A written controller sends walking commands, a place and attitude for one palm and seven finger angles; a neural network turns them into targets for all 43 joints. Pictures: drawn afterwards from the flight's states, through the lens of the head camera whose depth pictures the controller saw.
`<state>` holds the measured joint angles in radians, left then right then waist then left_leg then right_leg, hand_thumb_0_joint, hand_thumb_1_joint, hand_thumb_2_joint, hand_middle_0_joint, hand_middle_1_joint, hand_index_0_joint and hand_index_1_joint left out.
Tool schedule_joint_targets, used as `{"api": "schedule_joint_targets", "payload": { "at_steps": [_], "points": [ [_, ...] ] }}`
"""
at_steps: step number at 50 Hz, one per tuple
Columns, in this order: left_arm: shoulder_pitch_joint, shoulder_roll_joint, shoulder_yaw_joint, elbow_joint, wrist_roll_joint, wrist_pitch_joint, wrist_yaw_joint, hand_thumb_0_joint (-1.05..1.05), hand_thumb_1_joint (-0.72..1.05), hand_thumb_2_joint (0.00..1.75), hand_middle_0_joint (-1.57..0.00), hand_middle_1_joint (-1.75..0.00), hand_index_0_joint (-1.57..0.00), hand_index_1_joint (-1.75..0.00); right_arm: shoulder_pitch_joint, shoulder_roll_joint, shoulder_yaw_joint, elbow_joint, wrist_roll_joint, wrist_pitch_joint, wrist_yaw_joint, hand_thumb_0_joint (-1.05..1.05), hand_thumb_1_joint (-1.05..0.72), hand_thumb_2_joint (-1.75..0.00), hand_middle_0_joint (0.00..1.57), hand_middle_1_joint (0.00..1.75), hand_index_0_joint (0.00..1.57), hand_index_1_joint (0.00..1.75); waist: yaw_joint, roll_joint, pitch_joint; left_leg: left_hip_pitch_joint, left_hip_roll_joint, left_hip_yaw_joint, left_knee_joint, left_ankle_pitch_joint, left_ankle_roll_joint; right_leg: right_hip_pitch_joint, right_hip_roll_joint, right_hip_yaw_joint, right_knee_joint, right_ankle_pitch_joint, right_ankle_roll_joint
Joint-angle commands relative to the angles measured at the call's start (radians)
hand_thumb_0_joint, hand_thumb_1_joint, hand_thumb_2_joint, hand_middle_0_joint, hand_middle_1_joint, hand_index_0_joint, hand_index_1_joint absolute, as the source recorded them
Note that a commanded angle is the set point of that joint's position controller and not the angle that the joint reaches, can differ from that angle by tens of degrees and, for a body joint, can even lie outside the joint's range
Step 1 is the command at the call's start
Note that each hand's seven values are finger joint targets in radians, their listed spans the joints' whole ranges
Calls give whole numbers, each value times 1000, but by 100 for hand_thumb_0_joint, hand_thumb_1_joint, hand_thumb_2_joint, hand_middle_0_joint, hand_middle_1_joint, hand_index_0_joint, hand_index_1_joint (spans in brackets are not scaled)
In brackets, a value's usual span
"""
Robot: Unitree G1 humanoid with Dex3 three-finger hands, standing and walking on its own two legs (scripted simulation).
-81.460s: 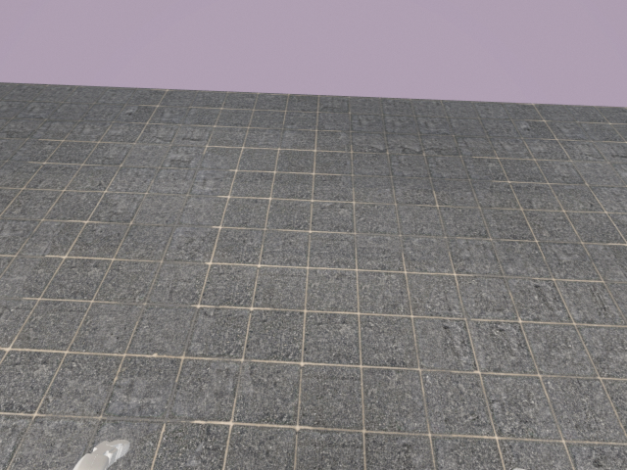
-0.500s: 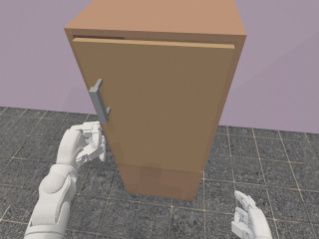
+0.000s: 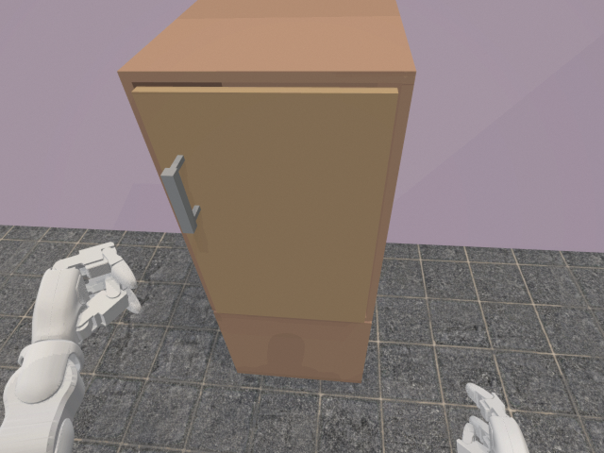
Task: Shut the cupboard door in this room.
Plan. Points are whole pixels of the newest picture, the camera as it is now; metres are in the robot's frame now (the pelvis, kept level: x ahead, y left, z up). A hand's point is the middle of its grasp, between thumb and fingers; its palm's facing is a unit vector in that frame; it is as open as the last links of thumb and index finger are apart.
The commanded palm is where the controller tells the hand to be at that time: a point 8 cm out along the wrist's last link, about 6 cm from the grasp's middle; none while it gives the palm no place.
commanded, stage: draw the hand back to the body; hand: left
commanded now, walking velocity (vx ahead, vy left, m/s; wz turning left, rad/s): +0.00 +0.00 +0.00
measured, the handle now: (184, 195) +0.49 +0.24 +0.09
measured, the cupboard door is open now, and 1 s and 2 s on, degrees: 0 0 0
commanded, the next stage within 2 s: step back with the hand held close in 0.92 s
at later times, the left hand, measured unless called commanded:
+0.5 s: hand (43, 298) +0.23 +0.29 +0.16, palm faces +0.42 -0.82 -0.38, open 5.8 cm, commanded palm +0.18 +0.33 +0.18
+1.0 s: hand (35, 302) +0.22 +0.29 +0.17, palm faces +0.44 -0.81 -0.40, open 7.4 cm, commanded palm +0.17 +0.33 +0.19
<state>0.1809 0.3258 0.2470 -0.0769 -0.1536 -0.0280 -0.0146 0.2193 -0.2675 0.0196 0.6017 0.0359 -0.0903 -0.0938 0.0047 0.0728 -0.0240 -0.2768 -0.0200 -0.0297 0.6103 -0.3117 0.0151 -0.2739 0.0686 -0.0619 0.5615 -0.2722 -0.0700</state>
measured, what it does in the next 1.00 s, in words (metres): stands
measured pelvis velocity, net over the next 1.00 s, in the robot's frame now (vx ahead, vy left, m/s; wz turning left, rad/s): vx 0.03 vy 0.03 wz -0.01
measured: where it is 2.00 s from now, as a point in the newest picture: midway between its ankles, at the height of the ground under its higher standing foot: outside the picture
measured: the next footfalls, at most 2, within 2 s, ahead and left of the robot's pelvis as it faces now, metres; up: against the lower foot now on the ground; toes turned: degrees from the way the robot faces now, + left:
none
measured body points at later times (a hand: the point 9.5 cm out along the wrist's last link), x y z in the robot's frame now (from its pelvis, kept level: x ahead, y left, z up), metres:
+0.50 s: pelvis +0.03 +0.03 +0.01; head +0.01 +0.01 +0.46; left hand +0.20 +0.33 +0.19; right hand +0.23 -0.18 -0.07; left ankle +0.01 +0.11 -0.73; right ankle +0.02 -0.07 -0.73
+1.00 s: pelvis +0.03 +0.03 +0.01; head +0.00 +0.00 +0.46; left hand +0.19 +0.33 +0.20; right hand +0.21 -0.19 -0.08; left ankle +0.01 +0.11 -0.73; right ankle +0.02 -0.07 -0.73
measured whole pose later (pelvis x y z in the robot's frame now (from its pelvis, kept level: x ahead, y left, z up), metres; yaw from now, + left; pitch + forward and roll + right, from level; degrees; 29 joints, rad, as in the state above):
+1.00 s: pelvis +0.03 +0.03 +0.01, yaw -1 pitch -4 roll -1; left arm 0.45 0.34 0.33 -0.37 -0.07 -0.06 0.10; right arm 0.20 -0.23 0.02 0.64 0.01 -0.07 -0.06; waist 0.06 0.08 -0.01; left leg -0.07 -0.05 -0.01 0.41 -0.26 0.05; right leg -0.09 0.04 -0.03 0.39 -0.23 -0.03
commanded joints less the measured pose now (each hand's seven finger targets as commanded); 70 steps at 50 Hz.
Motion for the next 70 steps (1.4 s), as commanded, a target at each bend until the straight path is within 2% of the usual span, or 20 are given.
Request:
{"api": "schedule_joint_targets", "payload": {
  "at_steps": [1,2,5,9,11,15,17,27,30,37,43,49,52,53,54,55,58,63,67,70],
  "points": [
    [-129,215,107,-297,42,-107,112,0,90,90,-92,-108,-92,-108,-185,-66,-25,-156,-9,-52,-7,0,-90,-90,20,30,20,30,34,-56,-85,-2,11,12,-101,11,21,81,-148,183,-253,-225,58],
    [-123,233,119,-290,46,-112,121,0,90,90,-89,-105,-89,-105,-190,-71,-27,-147,-9,-54,-9,0,-90,-90,20,30,20,30,33,-72,-77,5,13,12,-111,6,23,79,-146,182,-265,-232,59],
    [-139,210,101,-305,62,-126,139,0,90,90,-81,-96,-81,-96,-192,-64,-25,-134,-9,-56,-12,0,-90,-90,20,30,20,30,28,-28,-54,60,12,13,-158,10,26,74,-129,144,-268,-203,54],
    [-83,189,91,-348,75,-142,144,0,90,90,-69,-84,-69,-84,-181,-66,-19,-125,-11,-71,-9,0,-90,-90,20,30,20,30,38,29,-61,122,22,-7,-235,65,24,118,-94,76,-221,-35,45],
    [-42,177,91,-365,77,-141,141,0,90,90,-64,-78,-64,-78,-173,-67,-17,-123,-15,-74,-3,0,-90,-90,20,30,20,30,44,17,-60,134,29,-21,-259,118,19,144,-82,59,-200,47,42],
    [38,176,118,-375,77,-133,132,0,90,90,-53,-66,-53,-66,-167,-67,-21,-124,-22,-69,6,0,-90,-90,20,30,20,30,52,-66,-41,139,39,-21,-270,214,16,175,-76,50,-196,141,43],
    [78,199,155,-394,82,-130,128,0,90,90,-47,-60,-47,-60,-164,-70,-24,-122,-22,-67,13,0,-90,-90,20,30,20,30,59,-26,-40,150,42,-18,-266,278,10,186,-74,50,-195,191,40],
    [197,226,233,-528,82,-108,124,0,90,90,-20,-30,-20,-30,-152,-62,-32,-135,-27,-49,33,0,-90,-90,20,30,20,30,67,45,-83,195,58,-21,-241,501,-22,223,-77,49,-187,312,43],
    [168,178,182,-506,86,-99,127,0,90,90,-20,-30,-20,-30,-144,-63,-33,-129,-27,-40,35,0,-90,-90,20,30,20,30,50,18,-41,180,59,-28,-252,463,-28,200,-76,41,-191,269,43],
    [172,208,206,-493,86,-92,137,0,90,90,-20,-30,-20,-30,-150,-69,-37,-131,-29,-31,22,0,-90,-90,20,30,20,30,58,-30,-65,183,52,-23,-260,402,-15,214,-76,42,-200,253,45],
    [166,214,212,-537,86,-102,140,0,90,90,-20,-30,-20,-30,-160,-58,-31,-132,-28,-33,23,0,-90,-90,20,30,20,30,62,53,-70,164,44,-22,-264,381,-20,238,-79,47,-200,249,39],
    [188,204,209,-491,82,-103,137,0,90,90,-20,-30,-20,-30,-166,-56,-31,-129,-25,-33,24,0,-90,-90,20,30,20,30,61,8,-3,134,45,-17,-277,298,-10,208,-74,51,-219,197,40],
    [203,213,223,-467,79,-107,134,0,90,90,-20,-30,-20,-30,-167,-61,-35,-128,-24,-33,21,0,-90,-90,20,30,20,30,63,-37,-2,132,46,-14,-279,263,1,201,-73,54,-231,176,44],
    [106,320,326,-531,84,-141,145,0,90,90,-20,-30,-20,-30,-149,-98,-55,-162,-15,-11,24,0,-90,-90,20,30,20,30,22,-27,10,44,65,-51,-230,170,31,140,-137,177,-261,196,36],
    [198,244,265,-456,80,-147,140,0,90,90,-20,-30,-20,-30,-135,-84,-55,-145,-19,0,23,0,-90,-90,20,30,20,30,12,-67,0,65,56,-55,-192,142,33,100,-175,199,-284,160,24],
    [215,219,230,-459,86,-151,139,0,90,90,-20,-30,-20,-30,-137,-85,-57,-146,-21,7,27,0,-90,-90,20,30,20,30,9,-75,0,76,53,-54,-171,137,31,70,-193,218,-300,138,18],
    [258,222,226,-468,91,-172,149,0,90,90,-20,-30,-20,-30,-128,-84,-62,-143,-22,22,26,0,-90,-90,20,30,20,30,3,-59,-45,66,57,-52,-132,147,27,46,-231,229,-287,140,4],
    [307,268,268,-548,87,-186,167,0,90,90,-20,-30,-20,-30,-120,-93,-74,-164,-16,47,13,0,-90,-90,20,30,20,30,2,-47,-165,54,87,-67,-140,327,16,125,-209,183,-159,354,16],
    [323,319,320,-589,86,-184,178,0,90,90,-20,-30,-20,-30,-126,-102,-81,-186,-16,66,-1,0,-90,-90,20,30,20,30,7,-5,-199,33,115,-75,-157,460,16,152,-167,157,-81,435,43],
    [345,293,304,-567,85,-179,179,0,90,90,-20,-30,-20,-30,-117,-98,-80,-195,-15,77,-4,0,-90,-90,20,30,20,30,5,-27,-174,-21,127,-87,-169,439,20,153,-153,160,-62,412,48]
  ]
}}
